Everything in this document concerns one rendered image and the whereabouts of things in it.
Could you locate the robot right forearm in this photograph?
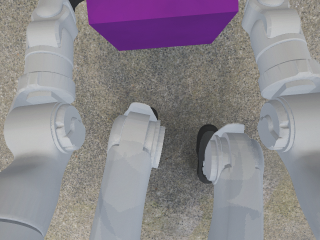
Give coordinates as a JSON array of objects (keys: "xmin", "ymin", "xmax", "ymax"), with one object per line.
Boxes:
[{"xmin": 241, "ymin": 0, "xmax": 320, "ymax": 100}]

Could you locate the robot left forearm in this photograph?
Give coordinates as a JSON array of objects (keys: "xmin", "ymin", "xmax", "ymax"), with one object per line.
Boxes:
[{"xmin": 3, "ymin": 0, "xmax": 78, "ymax": 148}]

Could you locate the robot left hand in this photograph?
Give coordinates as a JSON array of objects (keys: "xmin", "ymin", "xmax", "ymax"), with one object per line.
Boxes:
[{"xmin": 69, "ymin": 0, "xmax": 84, "ymax": 12}]

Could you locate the robot right thigh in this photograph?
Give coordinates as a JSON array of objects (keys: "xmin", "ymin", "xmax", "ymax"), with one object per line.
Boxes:
[{"xmin": 205, "ymin": 132, "xmax": 264, "ymax": 240}]

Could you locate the robot right upper arm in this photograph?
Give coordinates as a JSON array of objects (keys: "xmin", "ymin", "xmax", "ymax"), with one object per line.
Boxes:
[{"xmin": 257, "ymin": 92, "xmax": 320, "ymax": 240}]

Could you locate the left robot foot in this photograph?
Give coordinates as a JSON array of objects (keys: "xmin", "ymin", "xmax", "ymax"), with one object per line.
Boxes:
[{"xmin": 150, "ymin": 107, "xmax": 158, "ymax": 120}]

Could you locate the robot left upper arm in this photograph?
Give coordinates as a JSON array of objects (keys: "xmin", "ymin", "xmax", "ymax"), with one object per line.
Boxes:
[{"xmin": 0, "ymin": 101, "xmax": 86, "ymax": 240}]

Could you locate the carton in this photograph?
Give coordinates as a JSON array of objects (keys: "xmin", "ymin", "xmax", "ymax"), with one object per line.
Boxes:
[{"xmin": 86, "ymin": 0, "xmax": 239, "ymax": 51}]

